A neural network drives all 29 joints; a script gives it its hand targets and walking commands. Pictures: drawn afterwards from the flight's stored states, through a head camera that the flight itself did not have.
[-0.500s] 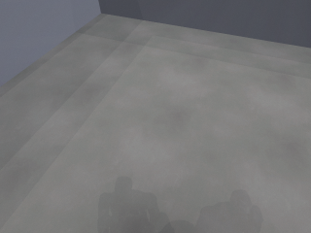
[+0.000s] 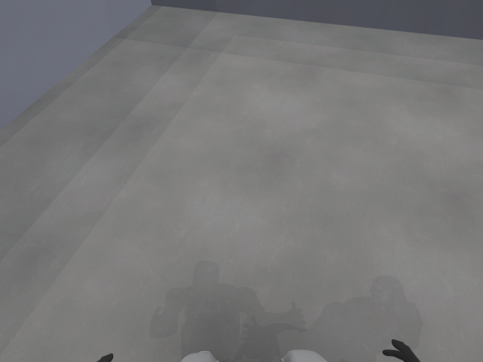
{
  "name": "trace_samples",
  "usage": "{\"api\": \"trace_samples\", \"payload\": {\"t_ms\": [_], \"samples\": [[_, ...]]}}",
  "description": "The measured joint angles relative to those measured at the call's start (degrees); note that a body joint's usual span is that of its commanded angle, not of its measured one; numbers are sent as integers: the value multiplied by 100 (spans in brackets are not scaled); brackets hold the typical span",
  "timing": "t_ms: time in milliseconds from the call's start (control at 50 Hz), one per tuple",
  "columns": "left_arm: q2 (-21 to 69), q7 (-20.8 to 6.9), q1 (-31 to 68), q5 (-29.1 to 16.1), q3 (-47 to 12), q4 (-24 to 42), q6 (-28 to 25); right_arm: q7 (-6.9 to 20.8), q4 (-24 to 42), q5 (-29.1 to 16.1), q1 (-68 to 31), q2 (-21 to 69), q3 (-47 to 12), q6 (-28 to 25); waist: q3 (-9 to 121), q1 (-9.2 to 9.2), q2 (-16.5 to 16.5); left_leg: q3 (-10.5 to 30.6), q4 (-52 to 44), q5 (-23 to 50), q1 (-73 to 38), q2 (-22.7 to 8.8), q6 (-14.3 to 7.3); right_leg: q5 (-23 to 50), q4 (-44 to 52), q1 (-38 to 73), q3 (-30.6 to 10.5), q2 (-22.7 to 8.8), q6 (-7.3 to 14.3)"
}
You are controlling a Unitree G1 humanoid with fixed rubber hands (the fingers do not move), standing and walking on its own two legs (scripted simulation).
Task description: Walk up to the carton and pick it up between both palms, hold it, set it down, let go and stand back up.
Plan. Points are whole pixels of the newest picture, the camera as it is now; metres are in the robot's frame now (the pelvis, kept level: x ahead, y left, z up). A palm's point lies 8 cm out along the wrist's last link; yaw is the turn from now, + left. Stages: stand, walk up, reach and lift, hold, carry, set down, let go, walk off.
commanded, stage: walk up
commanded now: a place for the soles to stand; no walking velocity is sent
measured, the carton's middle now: out of the picture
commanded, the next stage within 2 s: none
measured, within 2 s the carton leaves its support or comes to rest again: neither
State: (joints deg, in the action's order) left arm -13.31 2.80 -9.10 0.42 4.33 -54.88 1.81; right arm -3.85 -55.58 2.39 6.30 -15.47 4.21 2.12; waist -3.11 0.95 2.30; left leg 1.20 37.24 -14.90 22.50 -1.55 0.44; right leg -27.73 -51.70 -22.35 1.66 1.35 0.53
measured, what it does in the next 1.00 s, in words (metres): walks backwards: right foot, then left foot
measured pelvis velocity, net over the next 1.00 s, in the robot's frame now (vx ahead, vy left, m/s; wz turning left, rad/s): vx -0.20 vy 0.05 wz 0.11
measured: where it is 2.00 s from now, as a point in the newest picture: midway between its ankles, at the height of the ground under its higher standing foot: outside the picture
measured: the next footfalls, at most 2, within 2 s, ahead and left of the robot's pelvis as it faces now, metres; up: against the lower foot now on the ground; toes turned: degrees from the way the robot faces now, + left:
right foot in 0.04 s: +0.02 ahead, -0.10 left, +0.00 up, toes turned +0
left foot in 0.72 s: -0.16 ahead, +0.11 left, +0.00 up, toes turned +1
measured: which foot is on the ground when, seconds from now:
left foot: down 0.00-0.04, up 0.06-0.70, down 0.72-1.00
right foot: up 0.00-0.02, down 0.04-0.72, up 0.74-1.00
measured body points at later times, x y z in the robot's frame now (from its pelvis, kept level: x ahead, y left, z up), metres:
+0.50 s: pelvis -0.10 -0.03 +0.02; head -0.06 -0.06 +0.46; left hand -0.01 +0.24 -0.09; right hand +0.00 -0.30 -0.14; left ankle -0.16 +0.12 -0.62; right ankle -0.02 -0.10 -0.72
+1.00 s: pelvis -0.20 +0.05 +0.02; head -0.19 +0.10 +0.47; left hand -0.14 +0.34 -0.13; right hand -0.13 -0.22 -0.09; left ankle -0.20 +0.11 -0.72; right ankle -0.21 -0.11 -0.61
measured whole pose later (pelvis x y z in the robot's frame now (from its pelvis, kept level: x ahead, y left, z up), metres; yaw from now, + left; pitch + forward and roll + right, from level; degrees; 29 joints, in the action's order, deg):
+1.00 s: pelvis -0.20 +0.05 +0.02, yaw +6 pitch +0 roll -3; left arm -18.6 2.2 -10.5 0.5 5.2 -50.2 3.9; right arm -1.6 -49.4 0.3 16.3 -12.3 2.6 1.6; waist -3.1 1.1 -3.4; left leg 3.3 28.8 -13.9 14.1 3.9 -4.9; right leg -17.8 -70.5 -30.4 -4.8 3.8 -2.6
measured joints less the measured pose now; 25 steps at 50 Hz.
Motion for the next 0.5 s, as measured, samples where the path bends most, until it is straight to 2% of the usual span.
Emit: {"api": "trace_samples", "payload": {"t_ms": [40, 60, 100, 140, 180, 240, 340, 400, 500], "samples": [[-30, -46, -1, -48, -27, 160, -96, -7, 101, -29, -130, -156, -35, 75, 53, -74, 47, 16, 213, -13, 203, -14, 128, 599, 1072, 407, -70, -68, -42], [30, -52, 39, -6, -36, 176, -140, -6, 113, -71, -240, -244, -28, 116, -21, -92, 212, 165, 501, -196, 318, -57, 78, 598, 1147, 443, 13, 45, 38], [132, -55, -6, 121, -126, 250, -166, -59, 168, -113, -320, -288, -2, 164, -87, -77, 372, 507, 1395, -1134, 589, 181, 13, 616, 1187, 485, 173, 127, 237], [124, -64, -189, 193, -195, 326, -146, -78, 219, -71, -271, -183, -52, 193, 0, -205, 204, 527, 2264, -1635, 798, 518, -6, 772, 1414, 515, 93, 44, 364], [98, -47, -345, 257, -221, 348, -104, -20, 226, -93, -292, -100, -95, 175, 0, -276, 48, 606, 2975, -1496, 916, 757, -13, 1088, 1840, 622, -21, -7, 377], [91, -52, -407, 275, -264, 384, -56, 72, 263, -163, -291, -140, -99, 122, -86, -203, 32, 765, 3569, -949, 1023, 893, 38, 1478, 2353, 727, 19, -14, 385], [205, -54, -415, 141, -283, 500, -128, 177, 273, -157, -144, -351, -15, 259, -144, -216, 274, 762, 3813, -481, 844, 766, 263, 1768, 2566, 653, 47, 123, 425], [230, -20, -409, 139, -265, 590, -121, 251, 255, -148, -39, -381, -9, 382, -148, -158, 350, 662, 3703, -552, 660, 670, 356, 1877, 2580, 561, 85, 148, 424], [169, 8, -349, 178, -191, 763, -106, 324, 222, -131, 154, -274, -8, 452, -187, -141, 279, 540, 3254, -935, 333, 561, 340, 2104, 2631, 416, 104, 105, 398]]}}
